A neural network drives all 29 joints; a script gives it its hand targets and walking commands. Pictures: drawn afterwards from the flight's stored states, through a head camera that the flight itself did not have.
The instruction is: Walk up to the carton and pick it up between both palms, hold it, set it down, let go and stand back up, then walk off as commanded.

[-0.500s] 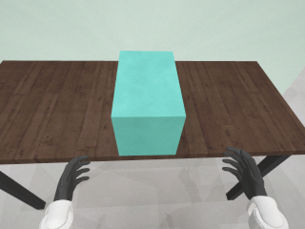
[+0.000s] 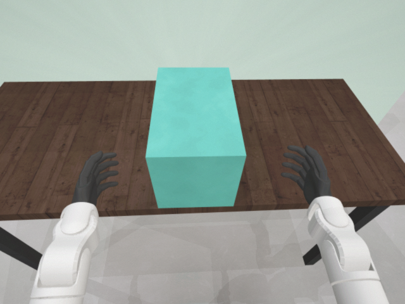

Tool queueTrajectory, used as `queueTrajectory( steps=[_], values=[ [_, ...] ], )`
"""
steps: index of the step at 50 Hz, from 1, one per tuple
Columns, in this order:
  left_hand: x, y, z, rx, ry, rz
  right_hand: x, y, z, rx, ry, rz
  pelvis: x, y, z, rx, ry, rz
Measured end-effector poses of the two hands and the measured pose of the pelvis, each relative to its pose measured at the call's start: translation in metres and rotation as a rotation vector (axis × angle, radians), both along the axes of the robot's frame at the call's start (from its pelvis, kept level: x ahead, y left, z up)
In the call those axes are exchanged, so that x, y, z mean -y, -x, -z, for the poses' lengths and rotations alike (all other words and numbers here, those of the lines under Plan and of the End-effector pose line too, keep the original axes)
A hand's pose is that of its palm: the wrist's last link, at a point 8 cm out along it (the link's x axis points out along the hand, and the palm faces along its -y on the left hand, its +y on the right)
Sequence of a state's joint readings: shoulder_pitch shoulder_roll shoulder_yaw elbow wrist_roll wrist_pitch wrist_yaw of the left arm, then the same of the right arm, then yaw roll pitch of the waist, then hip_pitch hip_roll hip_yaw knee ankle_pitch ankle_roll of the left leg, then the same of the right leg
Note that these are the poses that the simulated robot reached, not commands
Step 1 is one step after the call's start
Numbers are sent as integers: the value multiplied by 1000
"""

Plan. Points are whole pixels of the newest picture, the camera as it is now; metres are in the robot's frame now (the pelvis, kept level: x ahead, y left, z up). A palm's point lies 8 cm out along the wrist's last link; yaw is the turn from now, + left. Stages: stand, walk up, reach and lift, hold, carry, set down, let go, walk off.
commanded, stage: reach and lift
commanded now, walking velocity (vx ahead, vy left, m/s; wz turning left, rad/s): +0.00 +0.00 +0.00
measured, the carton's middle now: (194, 135) +0.49 +0.02 +0.03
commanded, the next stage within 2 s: none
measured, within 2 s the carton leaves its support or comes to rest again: neither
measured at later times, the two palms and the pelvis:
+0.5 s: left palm (92, 146) +0.36 +0.21 +0.13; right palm (296, 139) +0.39 -0.18 +0.12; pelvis +0.01 +0.00 +0.00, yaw +0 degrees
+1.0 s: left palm (107, 122) +0.43 +0.20 +0.13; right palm (283, 120) +0.45 -0.17 +0.12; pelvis +0.02 +0.00 +0.00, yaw +0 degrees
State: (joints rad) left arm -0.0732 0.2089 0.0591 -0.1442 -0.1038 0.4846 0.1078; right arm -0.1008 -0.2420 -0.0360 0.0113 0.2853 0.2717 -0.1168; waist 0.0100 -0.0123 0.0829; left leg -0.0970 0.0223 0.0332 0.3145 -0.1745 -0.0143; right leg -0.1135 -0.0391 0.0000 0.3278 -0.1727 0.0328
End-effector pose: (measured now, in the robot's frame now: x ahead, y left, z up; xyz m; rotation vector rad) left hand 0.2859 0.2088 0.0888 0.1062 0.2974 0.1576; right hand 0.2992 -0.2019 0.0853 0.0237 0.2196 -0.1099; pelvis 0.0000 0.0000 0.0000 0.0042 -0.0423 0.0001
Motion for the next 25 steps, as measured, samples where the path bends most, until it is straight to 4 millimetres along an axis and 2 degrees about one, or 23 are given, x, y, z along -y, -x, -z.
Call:
queueTrajectory(
  steps=[7, 15, 25],
  values=[
    [4, -28, -24, 41, 8, 12, -6, -32, -9, -5, -7, -12, 0, -1, 0, -1, 0, 0],
    [0, -52, -28, 8, 35, -4, -13, -60, -21, -2, -20, -11, -1, -5, 0, -10, 1, 0],
    [1, -78, -45, 38, 70, 1, -24, -90, -39, -4, -24, -16, -2, -7, 0, -14, 2, 0]
  ],
)
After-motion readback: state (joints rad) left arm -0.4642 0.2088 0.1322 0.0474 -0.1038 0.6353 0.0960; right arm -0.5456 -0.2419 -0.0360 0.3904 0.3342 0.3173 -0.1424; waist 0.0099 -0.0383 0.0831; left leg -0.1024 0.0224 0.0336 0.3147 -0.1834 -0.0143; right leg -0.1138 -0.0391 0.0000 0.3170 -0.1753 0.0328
